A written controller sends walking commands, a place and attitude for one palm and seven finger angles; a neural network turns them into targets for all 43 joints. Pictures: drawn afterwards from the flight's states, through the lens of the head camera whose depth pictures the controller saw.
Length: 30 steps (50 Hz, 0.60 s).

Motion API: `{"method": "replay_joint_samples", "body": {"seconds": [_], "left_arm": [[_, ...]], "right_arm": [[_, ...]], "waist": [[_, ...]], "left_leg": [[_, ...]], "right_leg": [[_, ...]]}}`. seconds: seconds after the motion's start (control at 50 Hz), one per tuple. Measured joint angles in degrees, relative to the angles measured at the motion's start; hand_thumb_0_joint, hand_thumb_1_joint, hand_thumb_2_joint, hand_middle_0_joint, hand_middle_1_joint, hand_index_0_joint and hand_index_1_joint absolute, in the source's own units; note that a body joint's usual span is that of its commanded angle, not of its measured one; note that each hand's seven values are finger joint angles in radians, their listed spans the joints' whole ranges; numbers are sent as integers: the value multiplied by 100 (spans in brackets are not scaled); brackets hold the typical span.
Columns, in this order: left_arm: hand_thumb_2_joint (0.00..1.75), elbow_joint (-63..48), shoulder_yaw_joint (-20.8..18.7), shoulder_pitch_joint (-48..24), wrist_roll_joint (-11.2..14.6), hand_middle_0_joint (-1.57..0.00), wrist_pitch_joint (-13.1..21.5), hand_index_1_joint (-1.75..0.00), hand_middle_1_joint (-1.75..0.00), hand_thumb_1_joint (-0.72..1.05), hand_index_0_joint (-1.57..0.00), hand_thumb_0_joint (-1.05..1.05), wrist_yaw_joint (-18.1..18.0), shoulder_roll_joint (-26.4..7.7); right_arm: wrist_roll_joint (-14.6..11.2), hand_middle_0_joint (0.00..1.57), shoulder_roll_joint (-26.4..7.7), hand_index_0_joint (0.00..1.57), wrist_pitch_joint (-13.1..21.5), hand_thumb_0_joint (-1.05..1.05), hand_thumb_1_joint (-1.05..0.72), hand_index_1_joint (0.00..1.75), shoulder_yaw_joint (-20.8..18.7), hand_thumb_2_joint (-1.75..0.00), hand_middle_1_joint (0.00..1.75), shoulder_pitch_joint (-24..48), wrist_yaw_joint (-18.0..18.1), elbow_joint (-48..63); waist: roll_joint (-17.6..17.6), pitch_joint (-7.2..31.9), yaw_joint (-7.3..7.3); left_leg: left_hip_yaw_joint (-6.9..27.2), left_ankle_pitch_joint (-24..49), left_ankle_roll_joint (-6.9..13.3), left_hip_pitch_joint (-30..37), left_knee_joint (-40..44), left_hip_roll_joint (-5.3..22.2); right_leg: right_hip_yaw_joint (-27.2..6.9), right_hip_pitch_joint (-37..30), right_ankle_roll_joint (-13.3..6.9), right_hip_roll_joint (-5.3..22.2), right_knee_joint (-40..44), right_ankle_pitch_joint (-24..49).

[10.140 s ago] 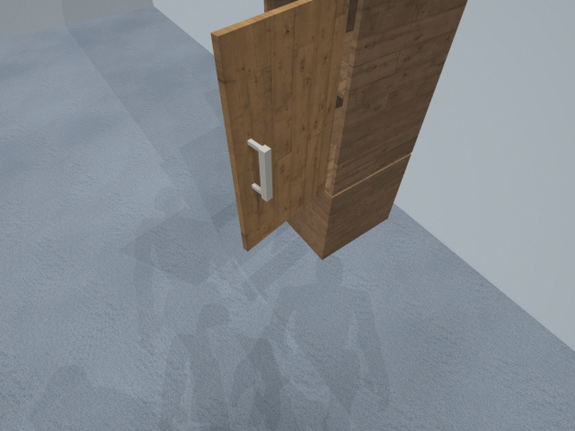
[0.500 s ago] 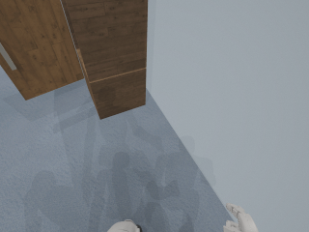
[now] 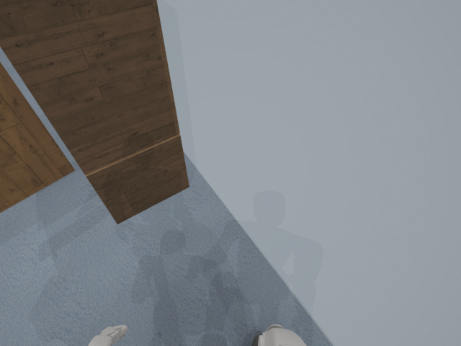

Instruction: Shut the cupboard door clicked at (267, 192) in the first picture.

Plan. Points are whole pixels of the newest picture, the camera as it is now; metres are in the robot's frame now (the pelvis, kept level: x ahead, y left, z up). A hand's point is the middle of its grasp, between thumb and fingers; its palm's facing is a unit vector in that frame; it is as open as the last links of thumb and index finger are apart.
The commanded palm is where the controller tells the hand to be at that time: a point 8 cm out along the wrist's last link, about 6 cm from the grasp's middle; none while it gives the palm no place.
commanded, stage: turn to face it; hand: left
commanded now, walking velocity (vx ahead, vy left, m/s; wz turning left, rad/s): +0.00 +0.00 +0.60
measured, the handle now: out of the picture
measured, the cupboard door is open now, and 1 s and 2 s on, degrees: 100 100 100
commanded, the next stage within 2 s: take the last steps up to it in 1.22 s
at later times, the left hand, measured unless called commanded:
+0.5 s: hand out of the picture +0.09 +0.22 -0.19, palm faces +0.32 -0.93 -0.18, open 7.3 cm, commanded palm none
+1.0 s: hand out of the picture +0.08 +0.24 -0.16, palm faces +0.49 -0.83 -0.26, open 7.4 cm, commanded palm none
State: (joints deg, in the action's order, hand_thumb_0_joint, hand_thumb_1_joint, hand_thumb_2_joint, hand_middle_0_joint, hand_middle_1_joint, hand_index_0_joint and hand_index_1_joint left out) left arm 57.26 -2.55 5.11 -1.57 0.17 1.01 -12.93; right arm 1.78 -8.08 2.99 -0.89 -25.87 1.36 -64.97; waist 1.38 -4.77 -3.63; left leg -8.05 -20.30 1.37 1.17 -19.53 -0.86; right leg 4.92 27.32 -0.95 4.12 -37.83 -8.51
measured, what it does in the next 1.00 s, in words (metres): steps on the spot, turning left: right foot, then left foot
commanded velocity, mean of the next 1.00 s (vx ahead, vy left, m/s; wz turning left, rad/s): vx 0.00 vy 0.00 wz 0.55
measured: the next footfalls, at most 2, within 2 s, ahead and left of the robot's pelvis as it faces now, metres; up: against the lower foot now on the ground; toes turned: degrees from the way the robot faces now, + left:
right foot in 0.04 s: +0.14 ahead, -0.12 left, +0.00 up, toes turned -5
left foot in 0.48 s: +0.12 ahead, +0.12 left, +0.00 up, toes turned +23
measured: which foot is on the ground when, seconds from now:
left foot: down 0.00-0.04, up 0.06-0.46, down 0.48-1.00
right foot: up 0.00-0.02, down 0.04-0.48, up 0.50-1.00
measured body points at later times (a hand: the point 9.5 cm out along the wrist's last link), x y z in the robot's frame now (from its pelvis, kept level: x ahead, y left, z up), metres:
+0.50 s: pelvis +0.07 +0.01 -0.02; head +0.09 +0.06 +0.43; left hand +0.08 +0.27 -0.18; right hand +0.27 -0.21 -0.12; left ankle +0.09 +0.10 -0.74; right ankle +0.10 -0.11 -0.73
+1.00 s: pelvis +0.09 +0.00 +0.01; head +0.13 +0.04 +0.45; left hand +0.05 +0.28 -0.14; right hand +0.24 -0.19 -0.14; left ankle +0.09 +0.10 -0.74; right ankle +0.15 -0.15 -0.68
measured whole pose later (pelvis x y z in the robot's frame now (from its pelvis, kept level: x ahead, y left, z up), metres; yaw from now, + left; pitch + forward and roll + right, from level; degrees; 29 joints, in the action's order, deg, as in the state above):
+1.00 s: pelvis +0.09 +0.00 +0.01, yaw +31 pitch +2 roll -1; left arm 52.9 -3.4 6.1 -0.9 -3.2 -1.3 -14.1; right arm 1.5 -10.8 -2.8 -2.9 -12.7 -0.4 -55.2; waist 0.1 -5.3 -2.0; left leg 6.3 -8.4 3.1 -18.6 -25.6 -4.6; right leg -1.3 23.9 4.7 2.2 -51.2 -24.3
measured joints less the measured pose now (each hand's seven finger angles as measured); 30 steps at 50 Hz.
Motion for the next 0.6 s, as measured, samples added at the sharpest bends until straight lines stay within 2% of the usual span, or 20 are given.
{"method": "replay_joint_samples", "body": {"seconds": [0.04, 0.08, 0.12, 0.14, 0.18, 0.26, 0.32, 0.42, 0.46, 0.48, 0.5, 0.54, 0.6], "left_arm": [[90, -92, 53, -105, -1, -20, 144, -30, -30, 91, -20, 1, -13, 23], [90, -165, 85, -226, 17, -20, 300, -30, -30, 91, -20, 1, -65, 153], [90, -253, 138, -238, 44, -20, 332, -30, -30, 91, -20, 0, -114, 281], [90, -274, 155, -206, 58, -20, 326, -30, -30, 91, -20, 0, -141, 344], [90, -257, 175, -99, 62, -20, 294, -30, -30, 91, -20, 0, -187, 460], [89, -294, 6, 40, 102, -21, 268, -30, -30, 94, -21, -3, -291, 507], [89, -275, -14, 84, 32, -21, 184, -30, -30, 94, -21, -3, -274, 405], [89, -244, -60, 281, -34, -21, 67, -30, -30, 93, -21, -2, -230, 223], [89, -244, -90, 427, -30, -21, 10, -30, -30, 92, -21, -1, -197, 126], [89, -249, -110, 517, -18, -21, -29, -30, -30, 92, -21, -1, -180, 72], [89, -241, -136, 563, 3, -21, -96, -30, -30, 91, -21, -1, -168, -2], [89, -216, -164, 590, -2, -20, -277, -30, -30, 91, -21, 0, -189, -139], [90, -191, -215, 570, -9, -20, -376, -30, -30, 91, -20, 0, -187, -282]], "right_arm": [[-52, 20, 90, 20, -51, 0, -92, 29, 20, -90, 30, -157, -9, -123], [-129, 20, 108, 20, -164, 1, -91, 29, -3, -90, 30, -42, -25, -205], [-153, 20, 110, 20, -285, 1, -91, 29, -43, -90, 30, 159, -36, -181], [-149, 20, 97, 20, -346, 1, -91, 29, -63, -90, 30, 284, -50, -141], [-128, 20, 50, 20, -449, 1, -91, 29, -108, -90, 30, 559, -83, -9], [-81, 20, -64, 19, -555, 1, -91, 29, -209, -90, 30, 1063, -151, 337], [-56, 20, -177, 19, -600, 1, -91, 29, -279, -90, 30, 1403, -200, 567], [-49, 19, -384, 19, -627, 1, -91, 29, -328, -90, 30, 1852, -255, 930], [-41, 19, -472, 19, -608, 0, -91, 29, -328, -90, 30, 1963, -273, 1094], [-34, 19, -521, 19, -579, 0, -91, 29, -329, -90, 30, 1999, -285, 1181], [-17, 19, -536, 19, -539, 0, -91, 29, -330, -90, 30, 2052, -285, 1256], [-9, 20, -550, 19, -459, 0, -91, 29, -284, -90, 30, 2108, -247, 1385], [-22, 20, -540, 19, -433, 0, -91, 29, -219, -90, 30, 2054, -166, 1460]], "waist": [[9, -33, -67], [-117, -204, -98], [-141, -308, -99], [-141, -316, -90], [-130, -271, -83], [-85, -86, -35], [-30, 26, 39], [110, 91, 256], [158, 112, 319], [176, 143, 337], [235, 137, 347], [259, 94, 376], [221, 53, 420]], "left_leg": [[108, -400, -92, -206, -747, 69], [392, -867, -153, -879, -2471, 151], [552, -1023, -213, -1593, -3975, 137], [571, -932, -244, -1914, -4438, 160], [567, -663, -319, -2451, -4807, 259], [515, -183, -459, -3086, -4487, 451], [397, -44, -507, -3132, -3907, 524], [188, -189, -469, -2650, -2773, 468], [116, 35, -422, -2288, -2138, 400], [121, 305, -254, -2147, -1827, 344], [127, 356, -15, -2212, -1891, 257], [182, 276, 267, -2299, -1998, 175], [330, 433, 316, -2189, -1633, 85]], "right_leg": [[84, -498, -67, -54, 517, 257], [239, -575, -174, -109, 273, -342], [364, -749, -218, -89, 276, -564], [420, -853, -173, -77, 375, -548], [538, -1042, -175, -64, 620, -487], [840, -1296, -169, -7, 950, -452], [1059, -1414, -120, 70, 978, -528], [1332, -1458, 40, 301, 628, -825], [1419, -1400, 151, 443, 305, -1030], [1445, -1311, 219, 536, 55, -1172], [1288, -1129, 325, 592, -354, -1570], [637, -626, 424, 416, -1448, -2206], [5, -49, 507, 185, -2580, -1897]]}}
